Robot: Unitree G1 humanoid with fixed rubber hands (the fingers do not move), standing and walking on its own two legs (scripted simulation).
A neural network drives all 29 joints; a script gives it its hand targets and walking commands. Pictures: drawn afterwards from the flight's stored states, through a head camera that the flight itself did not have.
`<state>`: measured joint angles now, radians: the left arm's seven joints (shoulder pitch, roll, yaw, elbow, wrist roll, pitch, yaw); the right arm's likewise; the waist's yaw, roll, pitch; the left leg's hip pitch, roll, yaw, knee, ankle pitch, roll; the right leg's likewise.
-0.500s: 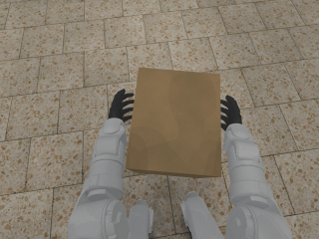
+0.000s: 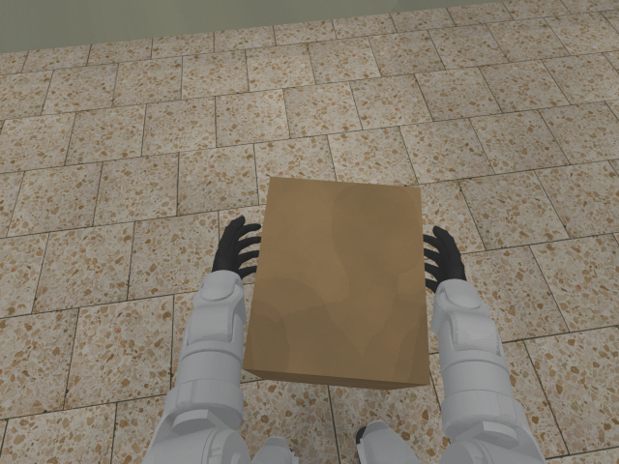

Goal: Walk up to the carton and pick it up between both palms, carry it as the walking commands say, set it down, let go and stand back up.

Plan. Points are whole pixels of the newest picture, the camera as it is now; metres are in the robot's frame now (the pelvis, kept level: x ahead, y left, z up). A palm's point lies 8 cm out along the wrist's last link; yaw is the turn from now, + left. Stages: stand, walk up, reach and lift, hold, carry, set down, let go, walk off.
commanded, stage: reach and lift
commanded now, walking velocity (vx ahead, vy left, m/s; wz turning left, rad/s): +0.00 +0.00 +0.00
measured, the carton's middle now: (334, 293) +0.36 -0.04 -0.11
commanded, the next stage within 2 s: none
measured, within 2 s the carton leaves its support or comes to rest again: neither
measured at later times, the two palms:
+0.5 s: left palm (210, 269) +0.36 +0.12 +0.04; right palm (466, 276) +0.32 -0.18 +0.03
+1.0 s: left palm (193, 259) +0.34 +0.12 +0.10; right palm (494, 264) +0.31 -0.18 +0.10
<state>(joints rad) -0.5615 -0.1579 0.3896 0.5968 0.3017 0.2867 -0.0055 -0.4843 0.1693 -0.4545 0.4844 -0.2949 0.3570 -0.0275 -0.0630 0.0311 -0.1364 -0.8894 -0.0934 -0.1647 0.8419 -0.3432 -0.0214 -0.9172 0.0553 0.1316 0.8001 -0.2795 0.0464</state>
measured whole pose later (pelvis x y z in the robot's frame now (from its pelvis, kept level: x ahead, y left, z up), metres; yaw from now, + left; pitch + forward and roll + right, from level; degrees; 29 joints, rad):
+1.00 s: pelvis +0.02 +0.00 +0.06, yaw +0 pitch -3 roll +0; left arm -0.35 -0.17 0.27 0.38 0.29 0.61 -0.01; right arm -0.31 0.16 -0.29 0.30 -0.27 0.70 -0.04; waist -0.07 -0.01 -0.04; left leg -0.11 -0.05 -0.16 0.38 -0.21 0.00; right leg -0.14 0.03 0.13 0.34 -0.15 0.03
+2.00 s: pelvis +0.03 -0.01 +0.06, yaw +0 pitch -7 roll +0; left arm -0.30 -0.16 0.26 0.27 0.31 0.73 -0.03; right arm -0.30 0.16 -0.22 0.27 -0.29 0.77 -0.04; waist 0.01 0.01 0.00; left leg -0.01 -0.03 -0.15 0.34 -0.22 -0.01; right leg -0.05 0.04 0.12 0.34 -0.17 0.01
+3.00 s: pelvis +0.02 -0.01 +0.05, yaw +0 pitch -7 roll +0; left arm -0.29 -0.16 0.24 0.26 0.30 0.74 -0.02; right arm -0.29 0.16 -0.21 0.26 -0.29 0.78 -0.03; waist 0.00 0.01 -0.01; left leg -0.02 -0.03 -0.15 0.36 -0.21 -0.02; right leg -0.06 0.04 0.11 0.36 -0.17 0.01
